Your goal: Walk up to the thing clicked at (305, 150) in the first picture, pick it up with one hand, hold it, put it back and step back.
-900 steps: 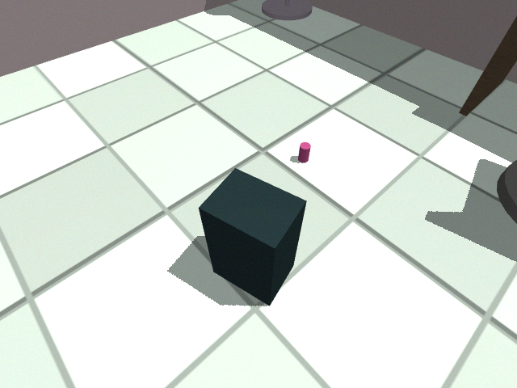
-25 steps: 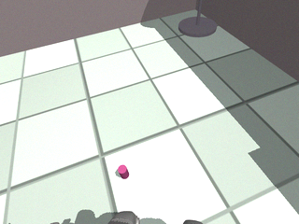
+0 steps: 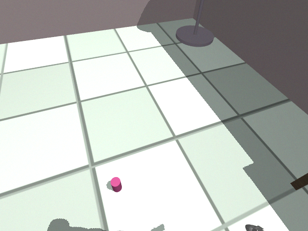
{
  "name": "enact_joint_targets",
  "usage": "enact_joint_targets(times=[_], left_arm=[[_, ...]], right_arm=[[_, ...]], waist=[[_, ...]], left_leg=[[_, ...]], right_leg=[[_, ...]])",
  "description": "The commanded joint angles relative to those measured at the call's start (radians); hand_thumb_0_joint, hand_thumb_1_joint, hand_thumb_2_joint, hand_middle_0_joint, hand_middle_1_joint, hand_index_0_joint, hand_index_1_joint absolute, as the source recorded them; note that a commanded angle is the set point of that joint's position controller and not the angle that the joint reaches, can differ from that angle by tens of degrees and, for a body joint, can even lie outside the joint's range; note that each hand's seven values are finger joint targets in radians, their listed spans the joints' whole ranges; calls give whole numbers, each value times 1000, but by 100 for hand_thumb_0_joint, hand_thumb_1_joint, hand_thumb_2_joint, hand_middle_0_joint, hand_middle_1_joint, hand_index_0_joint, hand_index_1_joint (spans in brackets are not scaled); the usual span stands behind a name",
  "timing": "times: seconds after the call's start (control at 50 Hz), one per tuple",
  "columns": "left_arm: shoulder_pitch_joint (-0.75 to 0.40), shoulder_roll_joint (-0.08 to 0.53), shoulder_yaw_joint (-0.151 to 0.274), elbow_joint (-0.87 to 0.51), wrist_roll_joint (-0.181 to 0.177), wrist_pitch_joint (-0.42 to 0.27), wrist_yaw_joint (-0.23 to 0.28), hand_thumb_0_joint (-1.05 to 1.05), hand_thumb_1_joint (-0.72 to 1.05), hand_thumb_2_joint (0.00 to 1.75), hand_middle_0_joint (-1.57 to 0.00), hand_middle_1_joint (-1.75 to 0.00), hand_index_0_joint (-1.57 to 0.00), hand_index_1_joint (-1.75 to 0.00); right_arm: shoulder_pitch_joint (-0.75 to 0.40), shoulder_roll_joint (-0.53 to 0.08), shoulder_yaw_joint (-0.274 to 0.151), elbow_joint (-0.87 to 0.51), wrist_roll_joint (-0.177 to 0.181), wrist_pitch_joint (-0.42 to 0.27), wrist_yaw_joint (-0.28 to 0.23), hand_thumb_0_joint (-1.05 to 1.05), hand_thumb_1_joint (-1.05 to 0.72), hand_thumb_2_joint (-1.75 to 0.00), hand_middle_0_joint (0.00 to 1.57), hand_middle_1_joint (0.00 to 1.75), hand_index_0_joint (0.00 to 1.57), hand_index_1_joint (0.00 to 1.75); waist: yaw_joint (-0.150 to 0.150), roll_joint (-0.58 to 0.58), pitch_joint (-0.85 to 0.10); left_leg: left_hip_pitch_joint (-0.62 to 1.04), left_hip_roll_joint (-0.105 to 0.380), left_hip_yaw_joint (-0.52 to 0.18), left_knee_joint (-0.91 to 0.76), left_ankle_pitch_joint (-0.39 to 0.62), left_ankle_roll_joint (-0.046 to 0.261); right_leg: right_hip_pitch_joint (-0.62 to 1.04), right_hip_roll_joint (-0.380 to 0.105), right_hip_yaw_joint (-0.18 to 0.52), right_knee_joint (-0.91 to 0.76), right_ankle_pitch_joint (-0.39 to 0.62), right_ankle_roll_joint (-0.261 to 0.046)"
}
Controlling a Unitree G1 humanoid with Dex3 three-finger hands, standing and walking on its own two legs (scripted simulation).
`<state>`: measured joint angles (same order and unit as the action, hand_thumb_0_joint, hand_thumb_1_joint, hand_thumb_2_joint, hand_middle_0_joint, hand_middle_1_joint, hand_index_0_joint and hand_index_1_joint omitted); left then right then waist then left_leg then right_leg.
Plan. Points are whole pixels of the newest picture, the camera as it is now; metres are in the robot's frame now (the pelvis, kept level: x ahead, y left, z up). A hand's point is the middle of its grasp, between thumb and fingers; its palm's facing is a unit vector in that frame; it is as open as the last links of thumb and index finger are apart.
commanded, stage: walk up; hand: left
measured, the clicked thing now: (116, 184) +0.46 +0.22 -0.72
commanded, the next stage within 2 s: stand in 1.14 s
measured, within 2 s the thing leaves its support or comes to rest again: neither
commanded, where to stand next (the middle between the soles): +0.04 -0.02 m, yaw -1 degrees
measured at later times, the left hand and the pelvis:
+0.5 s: hand out of the picture +0.10 +0.23 -0.14, palm faces -0.04 -0.94 -0.33, open 7.4 cm; pelvis +0.02 -0.02 +0.01, yaw -1 degrees
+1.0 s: hand out of the picture +0.12 +0.24 -0.14, palm faces -0.06 -0.94 -0.34, open 7.4 cm; pelvis +0.02 -0.01 +0.01, yaw -2 degrees
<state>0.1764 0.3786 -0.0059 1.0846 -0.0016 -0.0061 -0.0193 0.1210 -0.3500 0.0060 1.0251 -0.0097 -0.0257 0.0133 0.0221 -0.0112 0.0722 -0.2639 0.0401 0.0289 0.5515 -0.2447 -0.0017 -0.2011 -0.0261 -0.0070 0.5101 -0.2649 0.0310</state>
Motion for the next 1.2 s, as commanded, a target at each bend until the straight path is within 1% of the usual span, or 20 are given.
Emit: enact_joint_targets(times=[0.0, 0.04, 0.08, 0.14, 0.22, 0.3, 0.32, 0.36, 0.38, 0.4, 0.5, 0.58, 0.66, 0.7, 0.96, 1.04, 1.1, 1.12, 1.14, 1.18], left_arm=[[-36, 205, 37, -22, -3, -31, 18, 0, 90, 90, -20, -30, -20, -30], [-71, 209, 37, -19, -5, -32, 19, 0, 90, 90, -20, -30, -20, -30], [-83, 202, 35, -8, -7, -31, 20, 0, 90, 90, -20, -30, -20, -30], [-97, 196, 34, 1, -3, -32, 21, 0, 90, 90, -20, -30, -20, -30], [-124, 192, 37, 11, 2, -30, 22, 0, 90, 90, -20, -30, -20, -30], [-124, 190, 40, 19, 3, -30, 23, 0, 90, 90, -20, -30, -20, -30], [-134, 189, 40, 19, 5, -30, 23, 0, 90, 90, -20, -30, -20, -30], [-135, 190, 44, 20, 5, -29, 25, 0, 90, 90, -20, -30, -20, -30], [-133, 189, 43, 15, 5, -29, 24, 0, 90, 90, -20, -30, -20, -30], [-146, 191, 45, 17, 6, -28, 25, 0, 90, 90, -20, -30, -20, -30], [-139, 187, 49, 15, 7, -25, 26, 0, 90, 90, -20, -30, -20, -30], [-152, 184, 52, 16, 7, -21, 26, 0, 90, 90, -20, -30, -20, -30], [-150, 180, 52, 15, 4, -17, 26, 0, 90, 90, -20, -30, -20, -30], [-163, 177, 50, 15, 5, -15, 24, 0, 90, 90, -20, -30, -20, -30], [-160, 175, 48, 12, 10, -14, 22, 0, 90, 90, -20, -30, -20, -30], [-151, 171, 47, 8, 8, -15, 22, 0, 90, 90, -20, -30, -20, -30], [-144, 174, 46, 12, 9, -15, 24, 0, 90, 90, -20, -30, -20, -30], [-155, 192, 51, 3, 11, -19, 28, 0, 90, 90, -20, -30, -20, -30], [-145, 189, 51, 5, 7, -20, 29, 0, 90, 90, -20, -30, -20, -30], [-137, 190, 51, 9, 7, -21, 30, 0, 90, 90, -20, -30, -20, -30]], right_arm=[[-66, -239, -55, -44, 11, -22, -21, 0, -90, -90, 20, 30, 20, 30], [-66, -233, -55, -25, 12, -20, -21, 0, -90, -90, 20, 30, 20, 30], [-81, -232, -56, -9, 14, -19, -19, 0, -90, -90, 20, 30, 20, 30], [-94, -223, -54, 9, 13, -15, -16, 0, -90, -90, 20, 30, 20, 30], [-104, -219, -55, 34, 9, -11, -14, 0, -90, -90, 20, 30, 20, 30], [-119, -212, -53, 50, 5, -10, -13, 0, -90, -90, 20, 30, 20, 30], [-120, -215, -53, 54, 5, -10, -13, 0, -90, -90, 20, 30, 20, 30], [-113, -216, -54, 61, 3, -10, -14, 0, -90, -90, 20, 30, 20, 30], [-114, -213, -51, 62, 2, -10, -14, 0, -90, -90, 20, 30, 20, 30], [-112, -212, -50, 66, 1, -11, -15, 0, -90, -90, 20, 30, 20, 30], [-107, -213, -50, 70, 2, -13, -17, 0, -90, -90, 20, 30, 20, 30], [-88, -217, -51, 77, 1, -14, -19, 0, -90, -90, 20, 30, 20, 30], [-87, -219, -50, 74, 1, -14, -21, 0, -90, -90, 20, 30, 20, 30], [-82, -217, -49, 76, 2, -14, -22, 0, -90, -90, 20, 30, 20, 30], [-75, -219, -55, 67, 1, -13, -21, 0, -90, -90, 20, 30, 20, 30], [-74, -217, -55, 67, 1, -13, -21, 0, -90, -90, 20, 30, 20, 30], [-86, -212, -56, 62, 1, -12, -20, 0, -90, -90, 20, 30, 20, 30], [-98, -209, -53, 56, 0, -8, -22, 0, -90, -90, 20, 30, 20, 30], [-94, -210, -52, 57, 2, -8, -22, 0, -90, -90, 20, 30, 20, 30], [-93, -210, -52, 60, 4, -7, -22, 0, -90, -90, 20, 30, 20, 30]], waist=[[-15, 38, -112], [-28, 9, -100], [-26, 1, -88], [-24, -34, -104], [-27, -46, -99], [-21, -26, -104], [-24, -23, -97], [-25, -16, -104], [-21, -13, -108], [-25, -8, -100], [-21, 11, -118], [-26, 15, -131], [-23, 22, -108], [-28, 23, -101], [-33, -2, -102], [-30, 6, -116], [-28, 2, -101], [-28, 8, -93], [-26, 8, -102], [-29, 7, -109]], left_leg=[[84, 102, -118, -151, 122, 53], [115, 86, -92, -155, 155, 42], [135, 89, -95, -172, 167, 40], [166, 89, -83, -182, 173, 39], [173, 86, -79, -210, 153, 31], [188, 86, -70, -222, 169, 23], [172, 85, -69, -229, 154, 23], [178, 87, -66, -233, 175, 20], [179, 84, -63, -237, 169, 20], [160, 84, -63, -241, 166, 17], [172, 92, -58, -243, 200, 20], [181, 96, -53, -245, 228, 21], [179, 97, -50, -250, 222, 20], [170, 96, -52, -258, 196, 20], [189, 96, -51, -266, 176, 24], [205, 96, -48, -263, 197, 24], [216, 95, -45, -265, 198, 22], [202, 115, -60, -254, 283, 20], [214, 115, -61, -253, 310, 18], [220, 112, -57, -252, 302, 14]], right_leg=[[24, -87, 84, -110, 188, -61], [3, -99, 95, -127, 221, -62], [-4, -99, 93, -145, 216, -58], [5, -104, 94, -178, 203, -55], [19, -107, 99, -211, 171, -52], [30, -106, 98, -226, 178, -50], [42, -107, 96, -232, 181, -48], [57, -105, 93, -230, 189, -50], [62, -108, 99, -234, 200, -48], [72, -105, 95, -233, 198, -49], [96, -101, 83, -227, 231, -47], [112, -100, 82, -215, 265, -47], [91, -93, 84, -216, 249, -46], [91, -94, 89, -214, 238, -47], [79, -85, 89, -219, 217, -45], [84, -88, 90, -221, 233, -45], [62, -84, 92, -221, 237, -43], [75, -110, 98, -226, 292, -45], [78, -109, 96, -226, 309, -43], [86, -107, 93, -232, 301, -40]])
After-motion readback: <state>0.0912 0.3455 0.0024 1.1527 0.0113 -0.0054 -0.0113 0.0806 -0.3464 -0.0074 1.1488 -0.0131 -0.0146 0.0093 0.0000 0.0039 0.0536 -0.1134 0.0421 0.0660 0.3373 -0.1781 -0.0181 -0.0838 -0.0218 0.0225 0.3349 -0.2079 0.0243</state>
